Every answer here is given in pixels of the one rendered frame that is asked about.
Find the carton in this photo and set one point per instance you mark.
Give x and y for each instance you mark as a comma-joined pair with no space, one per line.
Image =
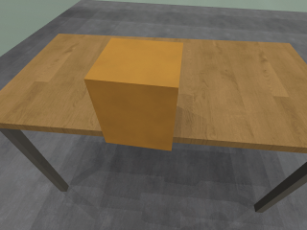
133,86

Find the table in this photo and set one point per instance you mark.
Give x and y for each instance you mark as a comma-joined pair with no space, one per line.
234,94

